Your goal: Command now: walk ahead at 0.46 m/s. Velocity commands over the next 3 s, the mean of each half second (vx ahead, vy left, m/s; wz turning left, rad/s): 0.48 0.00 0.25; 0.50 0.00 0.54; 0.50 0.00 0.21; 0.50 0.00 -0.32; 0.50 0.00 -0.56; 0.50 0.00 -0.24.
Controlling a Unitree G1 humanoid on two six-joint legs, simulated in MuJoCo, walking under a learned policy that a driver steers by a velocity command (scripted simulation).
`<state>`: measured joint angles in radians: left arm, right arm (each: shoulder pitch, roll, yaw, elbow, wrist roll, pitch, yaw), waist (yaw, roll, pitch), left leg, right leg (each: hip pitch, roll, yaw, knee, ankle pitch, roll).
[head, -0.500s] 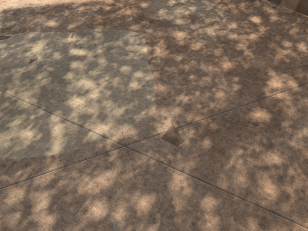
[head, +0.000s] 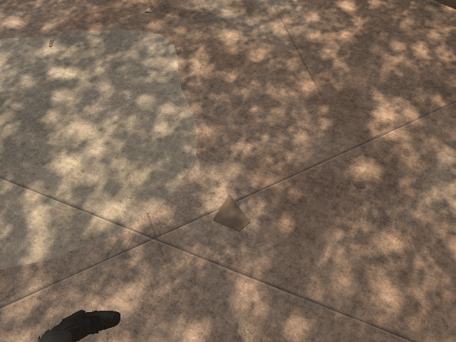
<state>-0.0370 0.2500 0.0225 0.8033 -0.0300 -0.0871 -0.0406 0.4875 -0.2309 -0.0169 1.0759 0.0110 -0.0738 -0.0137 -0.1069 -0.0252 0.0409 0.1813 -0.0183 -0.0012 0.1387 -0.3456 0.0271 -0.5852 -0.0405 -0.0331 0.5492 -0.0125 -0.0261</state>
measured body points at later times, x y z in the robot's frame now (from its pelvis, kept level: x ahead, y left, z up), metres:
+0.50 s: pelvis +0.29 -0.02 +0.00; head +0.31 +0.00 +0.45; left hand +0.25 +0.25 -0.14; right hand +0.49 -0.24 -0.10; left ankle +0.46 +0.15 -0.69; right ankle +0.19 -0.12 -0.73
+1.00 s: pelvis +0.57 +0.08 +0.01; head +0.60 +0.11 +0.46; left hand +0.67 +0.39 -0.08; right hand +0.74 -0.17 -0.09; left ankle +0.48 +0.13 -0.73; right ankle +0.82 +0.00 -0.69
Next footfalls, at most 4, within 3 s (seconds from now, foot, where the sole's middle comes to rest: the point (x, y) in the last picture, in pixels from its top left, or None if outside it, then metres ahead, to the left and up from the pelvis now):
0.06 right None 0.23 -0.12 -0.77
0.62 left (164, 328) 0.51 0.14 -0.77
1.10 right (185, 224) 0.85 0.06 -0.77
1.60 left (79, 206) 0.95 0.42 -0.77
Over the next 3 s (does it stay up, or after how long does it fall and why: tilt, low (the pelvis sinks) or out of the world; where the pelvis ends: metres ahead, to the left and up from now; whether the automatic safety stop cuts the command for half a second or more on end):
stays up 1.59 0.41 0.01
